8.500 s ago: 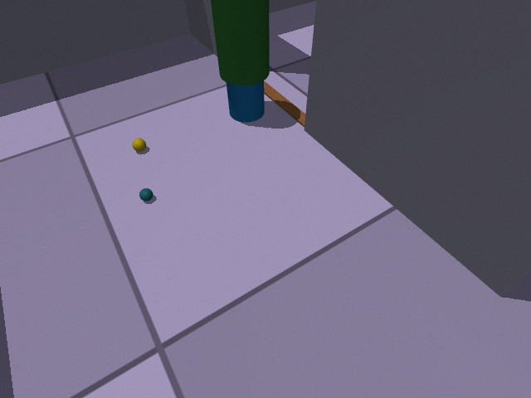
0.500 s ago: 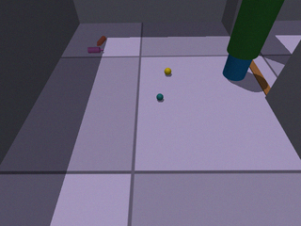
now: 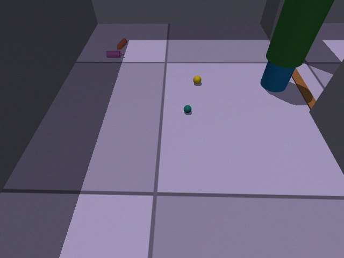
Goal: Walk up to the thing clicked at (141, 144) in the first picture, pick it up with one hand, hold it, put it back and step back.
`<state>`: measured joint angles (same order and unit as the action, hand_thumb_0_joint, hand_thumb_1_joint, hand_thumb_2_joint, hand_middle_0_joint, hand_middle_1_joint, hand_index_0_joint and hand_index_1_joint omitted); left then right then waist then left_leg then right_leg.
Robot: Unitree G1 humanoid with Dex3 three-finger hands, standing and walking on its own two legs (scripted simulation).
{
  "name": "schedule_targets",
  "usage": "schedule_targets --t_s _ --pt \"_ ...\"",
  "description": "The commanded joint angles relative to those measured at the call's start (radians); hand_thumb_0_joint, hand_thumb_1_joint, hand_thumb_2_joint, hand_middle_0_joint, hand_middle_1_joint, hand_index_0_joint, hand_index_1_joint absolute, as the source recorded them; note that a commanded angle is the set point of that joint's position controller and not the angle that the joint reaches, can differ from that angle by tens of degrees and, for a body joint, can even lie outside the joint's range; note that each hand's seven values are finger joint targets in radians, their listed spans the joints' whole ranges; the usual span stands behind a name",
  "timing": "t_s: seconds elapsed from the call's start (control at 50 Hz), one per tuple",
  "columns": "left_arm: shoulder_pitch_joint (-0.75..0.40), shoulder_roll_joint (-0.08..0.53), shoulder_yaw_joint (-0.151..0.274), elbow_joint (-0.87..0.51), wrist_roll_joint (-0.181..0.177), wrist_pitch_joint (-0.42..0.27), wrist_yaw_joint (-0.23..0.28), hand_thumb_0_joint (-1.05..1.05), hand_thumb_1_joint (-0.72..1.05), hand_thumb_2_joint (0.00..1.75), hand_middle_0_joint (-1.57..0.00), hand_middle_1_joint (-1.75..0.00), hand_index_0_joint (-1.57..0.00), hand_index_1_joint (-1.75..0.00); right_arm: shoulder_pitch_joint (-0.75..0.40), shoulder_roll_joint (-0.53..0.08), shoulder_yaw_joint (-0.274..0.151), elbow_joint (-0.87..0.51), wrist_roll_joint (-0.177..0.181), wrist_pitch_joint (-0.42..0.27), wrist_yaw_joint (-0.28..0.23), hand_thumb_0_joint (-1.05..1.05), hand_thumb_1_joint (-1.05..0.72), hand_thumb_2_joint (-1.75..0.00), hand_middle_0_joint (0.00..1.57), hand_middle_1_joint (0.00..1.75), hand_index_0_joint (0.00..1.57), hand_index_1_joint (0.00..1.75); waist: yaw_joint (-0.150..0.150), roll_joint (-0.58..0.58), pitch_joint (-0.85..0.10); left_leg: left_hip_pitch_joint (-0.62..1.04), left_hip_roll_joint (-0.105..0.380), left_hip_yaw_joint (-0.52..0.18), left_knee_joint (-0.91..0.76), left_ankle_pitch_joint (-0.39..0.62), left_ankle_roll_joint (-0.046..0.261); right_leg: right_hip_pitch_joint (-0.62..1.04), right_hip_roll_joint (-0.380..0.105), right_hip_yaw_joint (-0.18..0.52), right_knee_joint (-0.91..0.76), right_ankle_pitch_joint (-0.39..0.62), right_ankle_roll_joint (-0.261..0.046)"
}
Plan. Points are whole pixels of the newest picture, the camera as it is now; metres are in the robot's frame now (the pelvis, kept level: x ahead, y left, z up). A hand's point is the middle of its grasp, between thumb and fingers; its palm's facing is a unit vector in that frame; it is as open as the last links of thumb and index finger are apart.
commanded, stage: stand
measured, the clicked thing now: (197, 79) +1.73 -0.17 -0.74
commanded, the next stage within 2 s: walk up in 1.84 s
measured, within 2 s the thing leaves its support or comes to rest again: neither
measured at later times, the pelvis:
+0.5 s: pelvis +0.01 +0.00 +0.00, yaw +0 degrees
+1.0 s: pelvis +0.01 +0.00 +0.00, yaw +1 degrees
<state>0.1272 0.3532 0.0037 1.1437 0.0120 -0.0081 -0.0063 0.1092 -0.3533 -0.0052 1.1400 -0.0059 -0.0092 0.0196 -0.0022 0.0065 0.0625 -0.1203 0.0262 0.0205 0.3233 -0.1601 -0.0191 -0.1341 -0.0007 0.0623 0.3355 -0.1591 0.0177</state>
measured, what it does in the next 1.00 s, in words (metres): stands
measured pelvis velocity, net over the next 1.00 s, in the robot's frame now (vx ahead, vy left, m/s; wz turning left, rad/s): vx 0.01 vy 0.00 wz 0.01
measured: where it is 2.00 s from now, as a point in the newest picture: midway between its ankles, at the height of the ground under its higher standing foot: outside the picture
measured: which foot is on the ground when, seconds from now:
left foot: down 0.00-1.00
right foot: down 0.00-1.00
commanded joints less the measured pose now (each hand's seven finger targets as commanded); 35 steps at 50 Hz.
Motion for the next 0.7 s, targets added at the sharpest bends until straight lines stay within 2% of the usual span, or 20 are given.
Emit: schedule_targets --t_s 0.0,0.08,0.16,0.2,0.3,0.32,0.4,0.6,0.68 --pt "-0.04 0.217 0.037 -0.064 -0.003 -0.025 0.01 0.0 0.9 0.9 -0.2 -0.3 -0.2 -0.3 -0.042 -0.213 -0.041 -0.061 -0.004 -0.02 -0.019 0.0 -0.9 -0.9 0.2 0.3 0.2 0.3 -0.002 -0.007 -0.07 0.025 0.108 -0.092 -0.062 -0.019 0.04 -0.023 -0.11 0.083 -0.062 0.05 -0.035" --pt "-0.04 0.218 0.034 -0.067 -0.005 -0.028 0.012 0.0 0.9 0.9 -0.2 -0.3 -0.2 -0.3 -0.037 -0.211 -0.039 -0.058 -0.001 -0.02 -0.018 0.0 -0.9 -0.9 0.2 0.3 0.2 0.3 -0.005 -0.016 -0.081 0.037 0.108 -0.093 -0.052 0.021 0.04 -0.016 -0.112 0.08 -0.06 0.067 -0.034" --pt "-0.035 0.211 0.032 -0.069 -0.005 -0.024 0.011 0.0 0.9 0.9 -0.2 -0.3 -0.2 -0.3 -0.043 -0.219 -0.04 -0.059 -0.002 -0.02 -0.019 0.0 -0.9 -0.9 0.2 0.3 0.2 0.3 -0.002 -0.002 -0.067 0.03 0.106 -0.092 -0.053 0.015 0.039 -0.027 -0.108 0.079 -0.059 0.064 -0.034" --pt "-0.048 0.219 0.034 -0.076 -0.004 -0.027 0.013 0.0 0.9 0.9 -0.2 -0.3 -0.2 -0.3 -0.037 -0.215 -0.04 -0.062 -0.001 -0.019 -0.018 0.0 -0.9 -0.9 0.2 0.3 0.2 0.3 -0.007 -0.013 -0.092 0.042 0.108 -0.089 -0.042 0.055 0.038 -0.009 -0.113 0.074 -0.049 0.098 -0.035" --pt "-0.041 0.214 0.032 -0.072 -0.005 -0.024 0.012 0.0 0.9 0.9 -0.2 -0.3 -0.2 -0.3 -0.039 -0.215 -0.037 -0.061 -0.002 -0.017 -0.018 0.0 -0.9 -0.9 0.2 0.3 0.2 0.3 -0.001 -0.011 -0.058 0.009 0.104 -0.092 -0.057 -0.001 0.041 -0.013 -0.114 0.078 -0.064 0.061 -0.033" --pt "-0.043 0.222 0.034 -0.075 -0.004 -0.024 0.013 0.0 0.9 0.9 -0.2 -0.3 -0.2 -0.3 -0.04 -0.215 -0.038 -0.062 -0.002 -0.018 -0.018 0.0 -0.9 -0.9 0.2 0.3 0.2 0.3 -0.004 -0.017 -0.074 0.03 0.105 -0.093 -0.055 0.018 0.037 -0.016 -0.112 0.076 -0.057 0.062 -0.035" --pt "-0.045 0.218 0.035 -0.078 -0.004 -0.028 0.014 0.0 0.9 0.9 -0.2 -0.3 -0.2 -0.3 -0.038 -0.22 -0.041 -0.067 0.0 -0.02 -0.019 0.0 -0.9 -0.9 0.2 0.3 0.2 0.3 -0.005 -0.01 -0.115 0.058 0.111 -0.088 -0.034 0.115 0.042 0.019 -0.118 0.07 -0.042 0.169 -0.032" --pt "-0.05 0.218 0.037 -0.076 -0.005 -0.021 0.015 0.0 0.9 0.9 -0.2 -0.3 -0.2 -0.3 -0.037 -0.213 -0.038 -0.069 -0.001 -0.019 -0.023 0.0 -0.9 -0.9 0.2 0.3 0.2 0.3 -0.003 -0.011 -0.075 0.04 0.107 -0.088 -0.05 0.084 0.035 0.003 -0.113 0.067 -0.048 0.117 -0.033" --pt "-0.042 0.213 0.035 -0.079 -0.001 -0.023 0.015 0.0 0.9 0.9 -0.2 -0.3 -0.2 -0.3 -0.049 -0.217 -0.041 -0.074 0.0 -0.019 -0.023 0.0 -0.9 -0.9 0.2 0.3 0.2 0.3 -0.002 -0.011 -0.091 0.057 0.108 -0.086 -0.04 0.099 0.041 0.003 -0.114 0.064 -0.051 0.152 -0.031"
